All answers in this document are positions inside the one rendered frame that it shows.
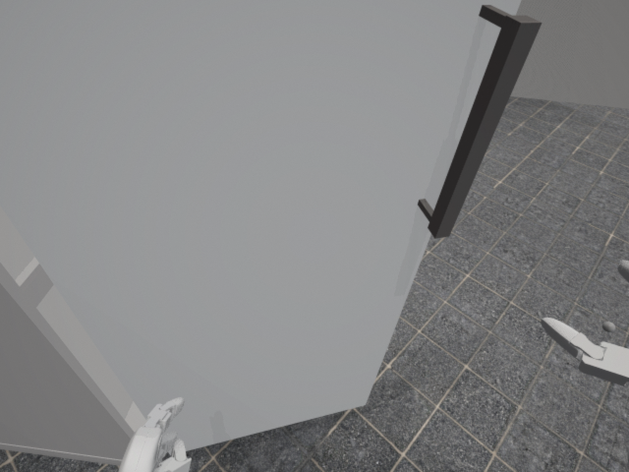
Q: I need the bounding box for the left robot hand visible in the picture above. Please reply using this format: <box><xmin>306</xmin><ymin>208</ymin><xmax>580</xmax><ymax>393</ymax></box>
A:
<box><xmin>118</xmin><ymin>397</ymin><xmax>192</xmax><ymax>472</ymax></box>

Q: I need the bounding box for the handle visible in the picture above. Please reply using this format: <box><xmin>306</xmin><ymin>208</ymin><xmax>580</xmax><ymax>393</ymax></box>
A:
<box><xmin>418</xmin><ymin>5</ymin><xmax>542</xmax><ymax>239</ymax></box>

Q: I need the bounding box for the right robot hand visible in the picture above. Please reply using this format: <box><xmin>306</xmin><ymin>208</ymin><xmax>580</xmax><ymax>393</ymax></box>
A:
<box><xmin>541</xmin><ymin>261</ymin><xmax>629</xmax><ymax>386</ymax></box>

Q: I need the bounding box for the fridge door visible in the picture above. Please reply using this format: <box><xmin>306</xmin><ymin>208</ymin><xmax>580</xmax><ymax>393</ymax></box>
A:
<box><xmin>0</xmin><ymin>0</ymin><xmax>522</xmax><ymax>455</ymax></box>

